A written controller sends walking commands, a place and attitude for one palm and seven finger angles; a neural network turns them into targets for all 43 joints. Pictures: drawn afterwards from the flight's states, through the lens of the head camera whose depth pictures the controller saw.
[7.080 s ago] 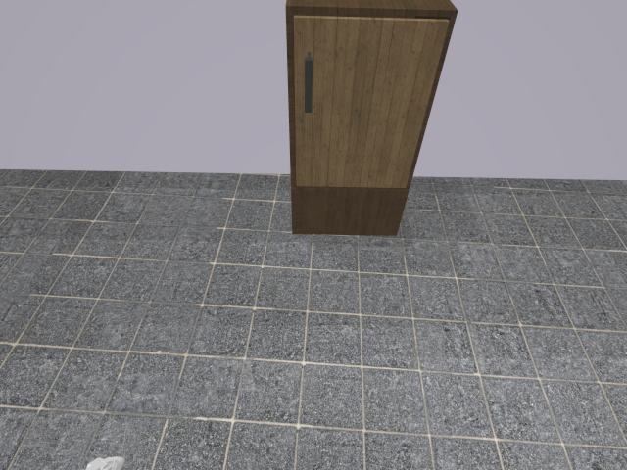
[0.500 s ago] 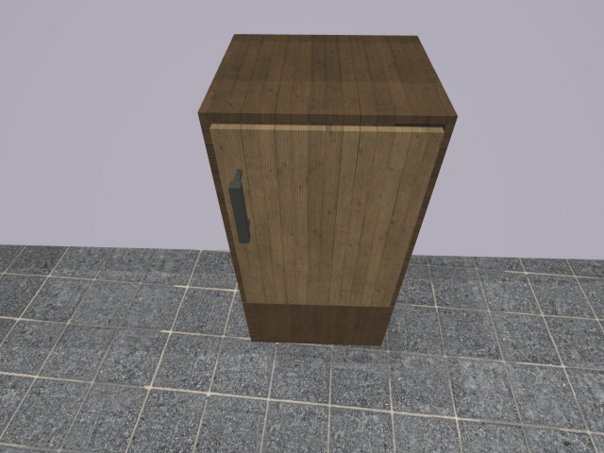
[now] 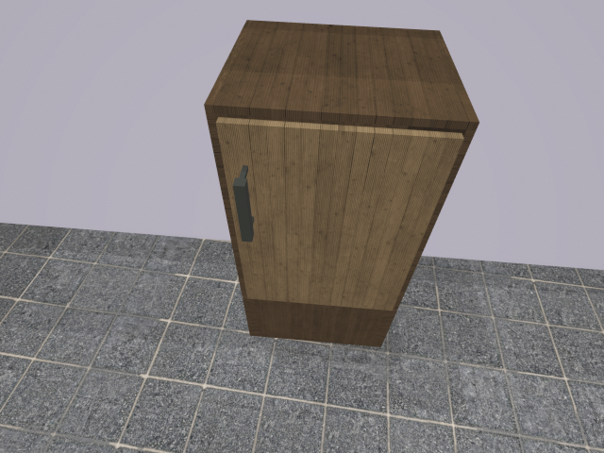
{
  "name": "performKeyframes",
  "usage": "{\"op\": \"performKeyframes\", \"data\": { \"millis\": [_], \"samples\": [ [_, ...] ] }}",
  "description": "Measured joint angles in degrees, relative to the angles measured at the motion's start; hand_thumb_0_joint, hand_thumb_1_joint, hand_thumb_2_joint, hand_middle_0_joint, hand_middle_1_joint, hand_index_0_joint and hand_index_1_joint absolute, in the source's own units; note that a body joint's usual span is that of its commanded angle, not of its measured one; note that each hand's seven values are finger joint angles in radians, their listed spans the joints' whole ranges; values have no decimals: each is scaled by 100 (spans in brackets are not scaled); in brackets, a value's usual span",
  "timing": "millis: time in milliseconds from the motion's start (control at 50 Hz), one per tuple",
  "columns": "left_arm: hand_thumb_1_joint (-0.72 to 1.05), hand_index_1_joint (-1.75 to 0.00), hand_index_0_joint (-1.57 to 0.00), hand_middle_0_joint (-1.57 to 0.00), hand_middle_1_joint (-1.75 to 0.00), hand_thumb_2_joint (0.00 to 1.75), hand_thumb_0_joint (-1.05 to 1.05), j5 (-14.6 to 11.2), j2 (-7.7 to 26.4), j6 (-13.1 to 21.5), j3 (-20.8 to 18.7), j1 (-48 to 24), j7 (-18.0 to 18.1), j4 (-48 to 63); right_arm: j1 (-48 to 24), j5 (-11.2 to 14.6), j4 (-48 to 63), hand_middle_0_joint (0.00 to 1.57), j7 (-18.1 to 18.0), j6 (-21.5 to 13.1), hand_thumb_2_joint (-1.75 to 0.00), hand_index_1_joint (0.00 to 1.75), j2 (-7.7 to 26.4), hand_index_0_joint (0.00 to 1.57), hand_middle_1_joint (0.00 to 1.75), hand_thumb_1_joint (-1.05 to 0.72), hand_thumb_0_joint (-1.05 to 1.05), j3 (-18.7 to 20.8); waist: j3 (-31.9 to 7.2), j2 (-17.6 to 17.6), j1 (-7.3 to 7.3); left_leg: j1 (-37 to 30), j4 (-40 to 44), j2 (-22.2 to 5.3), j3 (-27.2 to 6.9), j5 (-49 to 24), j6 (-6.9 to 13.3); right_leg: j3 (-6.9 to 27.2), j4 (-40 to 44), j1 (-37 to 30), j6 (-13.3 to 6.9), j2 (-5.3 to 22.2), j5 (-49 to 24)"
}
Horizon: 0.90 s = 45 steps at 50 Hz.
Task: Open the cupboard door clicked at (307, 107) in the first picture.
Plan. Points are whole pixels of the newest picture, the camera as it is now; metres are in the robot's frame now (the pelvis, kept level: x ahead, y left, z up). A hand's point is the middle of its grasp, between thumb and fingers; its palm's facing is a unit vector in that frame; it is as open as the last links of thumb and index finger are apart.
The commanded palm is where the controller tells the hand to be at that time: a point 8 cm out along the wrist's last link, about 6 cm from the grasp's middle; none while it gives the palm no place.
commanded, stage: come to a stop and stand still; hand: left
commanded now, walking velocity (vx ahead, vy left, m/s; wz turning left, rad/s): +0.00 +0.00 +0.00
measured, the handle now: (246, 204) +0.57 +0.15 -0.05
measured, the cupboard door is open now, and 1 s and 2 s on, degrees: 0 0 0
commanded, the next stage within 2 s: look again from close up in 0.44 s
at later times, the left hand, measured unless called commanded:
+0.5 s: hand out of the picture +0.01 +0.19 -0.18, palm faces +0.04 -0.98 -0.19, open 7.4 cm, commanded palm none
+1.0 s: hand out of the picture +0.01 +0.23 -0.18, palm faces +0.00 -0.97 -0.23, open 7.4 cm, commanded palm none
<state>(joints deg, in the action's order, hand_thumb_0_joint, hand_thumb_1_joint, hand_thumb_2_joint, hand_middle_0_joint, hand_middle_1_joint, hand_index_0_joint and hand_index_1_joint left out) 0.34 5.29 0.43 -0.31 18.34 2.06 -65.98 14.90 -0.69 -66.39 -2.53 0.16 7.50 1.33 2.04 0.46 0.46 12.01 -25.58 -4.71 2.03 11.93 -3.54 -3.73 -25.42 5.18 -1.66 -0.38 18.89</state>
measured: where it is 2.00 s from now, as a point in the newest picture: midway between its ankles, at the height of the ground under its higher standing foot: outside the picture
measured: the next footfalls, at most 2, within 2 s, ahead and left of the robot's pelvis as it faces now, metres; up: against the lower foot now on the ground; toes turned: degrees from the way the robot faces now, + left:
none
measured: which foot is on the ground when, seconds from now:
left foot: down 0.00-1.00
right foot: down 0.00-1.00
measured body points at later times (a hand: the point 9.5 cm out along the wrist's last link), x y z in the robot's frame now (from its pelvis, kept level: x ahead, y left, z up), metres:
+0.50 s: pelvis +0.01 +0.01 +0.00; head +0.02 +0.02 +0.45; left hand +0.01 +0.24 -0.16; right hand +0.01 -0.21 -0.16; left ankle +0.02 +0.16 -0.74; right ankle -0.05 -0.09 -0.74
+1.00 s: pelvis -0.01 +0.05 -0.01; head +0.00 +0.04 +0.44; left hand +0.01 +0.28 -0.16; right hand +0.00 -0.18 -0.16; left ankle +0.02 +0.16 -0.74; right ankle -0.05 -0.09 -0.74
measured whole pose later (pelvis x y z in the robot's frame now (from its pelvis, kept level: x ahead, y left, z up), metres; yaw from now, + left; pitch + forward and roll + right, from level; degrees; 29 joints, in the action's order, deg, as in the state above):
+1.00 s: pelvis -0.01 +0.05 -0.01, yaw -1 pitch -1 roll +0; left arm 0.9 10.7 0.1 -0.1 16.4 1.7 -60.7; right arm 16.3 -1.1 -60.1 -0.9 -0.5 9.8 0.2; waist 1.0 -0.1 -0.1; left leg 16.5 -31.8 -1.3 3.8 14.9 0.5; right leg -1.4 -31.2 9.9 1.9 3.2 20.7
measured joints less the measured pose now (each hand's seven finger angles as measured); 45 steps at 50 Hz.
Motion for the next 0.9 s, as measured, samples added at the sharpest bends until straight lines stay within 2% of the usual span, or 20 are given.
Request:
{"op": "performKeyframes", "data": {
  "millis": [300,540,600,620,660,720,900],
  "samples": [
    [91,-30,-20,-20,-30,90,0,5,296,3,-24,-198,12,103,-153,0,96,20,18,-32,-90,30,118,20,30,-93,1,-38,35,22,-9,-158,80,76,67,45,65,51,131,-166,80,80,-3],
    [91,-30,-20,-20,-30,90,0,1,352,-6,-8,-269,-2,139,-60,6,47,20,53,-37,-90,30,92,20,30,-92,0,-76,50,26,-30,-220,174,147,97,0,129,67,231,-228,146,150,-61],
    [91,-30,-20,-20,-30,90,0,56,263,153,45,-177,88,256,-42,5,286,20,123,-11,-90,30,209,20,30,-92,1,-64,42,-155,-51,207,-394,46,15,231,249,69,119,-7,172,34,-81],
    [90,-30,-20,-20,-30,90,0,57,255,178,63,-141,89,302,-34,2,384,20,140,-27,-90,30,230,20,30,-92,1,-51,53,-179,-91,284,-507,33,-1,322,223,76,-11,82,178,24,-32],
    [90,-30,-20,-20,-30,90,0,48,269,160,75,-127,73,359,10,-12,536,20,157,-82,-90,30,236,20,30,-92,1,-51,68,-147,-141,378,-682,86,12,381,197,93,-284,214,205,89,105],
    [90,-30,-20,-20,-30,90,0,38,297,79,65,-152,48,438,84,-23,643,20,147,-98,-90,30,238,20,30,-92,1,-72,35,-154,-130,447,-888,155,38,474,287,118,-542,304,259,170,244],
    [91,-30,-20,-20,-30,90,0,47,481,-26,28,-223,-18,554,141,-46,658,20,147,-38,-90,30,227,20,30,-93,1,-102,-87,-92,-75,465,-804,306,141,400,399,204,-667,437,341,332,253]
  ]
}}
